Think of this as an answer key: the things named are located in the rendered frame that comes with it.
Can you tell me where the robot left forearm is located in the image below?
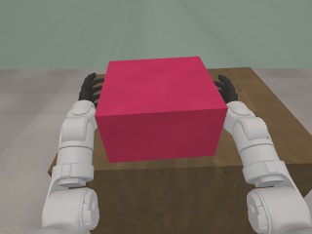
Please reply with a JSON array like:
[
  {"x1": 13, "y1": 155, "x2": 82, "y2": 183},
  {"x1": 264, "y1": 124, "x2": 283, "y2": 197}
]
[{"x1": 42, "y1": 99, "x2": 98, "y2": 227}]

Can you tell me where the robot right forearm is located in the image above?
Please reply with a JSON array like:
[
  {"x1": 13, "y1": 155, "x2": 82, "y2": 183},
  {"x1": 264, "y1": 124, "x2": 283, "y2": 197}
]
[{"x1": 223, "y1": 100, "x2": 312, "y2": 224}]

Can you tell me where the carton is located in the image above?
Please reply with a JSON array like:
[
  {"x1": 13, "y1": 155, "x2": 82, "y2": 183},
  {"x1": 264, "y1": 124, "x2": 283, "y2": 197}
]
[{"x1": 95, "y1": 57, "x2": 228, "y2": 163}]

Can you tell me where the pedestal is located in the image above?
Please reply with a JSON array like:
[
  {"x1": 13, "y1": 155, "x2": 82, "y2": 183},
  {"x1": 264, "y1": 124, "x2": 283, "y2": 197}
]
[{"x1": 48, "y1": 67, "x2": 312, "y2": 234}]

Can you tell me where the robot left upper arm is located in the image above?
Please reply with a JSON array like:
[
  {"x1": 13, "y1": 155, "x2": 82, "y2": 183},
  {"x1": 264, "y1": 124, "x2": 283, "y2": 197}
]
[{"x1": 25, "y1": 187, "x2": 99, "y2": 234}]

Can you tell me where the robot left hand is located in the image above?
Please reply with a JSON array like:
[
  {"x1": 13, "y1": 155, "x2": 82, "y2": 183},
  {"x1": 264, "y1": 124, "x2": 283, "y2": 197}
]
[{"x1": 78, "y1": 73, "x2": 104, "y2": 108}]

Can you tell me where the robot right hand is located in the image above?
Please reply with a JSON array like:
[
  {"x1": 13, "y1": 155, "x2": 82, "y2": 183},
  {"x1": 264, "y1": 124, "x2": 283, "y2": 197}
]
[{"x1": 214, "y1": 74, "x2": 239, "y2": 104}]

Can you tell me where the robot right upper arm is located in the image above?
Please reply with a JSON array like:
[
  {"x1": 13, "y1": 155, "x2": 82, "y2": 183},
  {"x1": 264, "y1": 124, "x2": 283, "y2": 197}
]
[{"x1": 247, "y1": 185, "x2": 312, "y2": 234}]

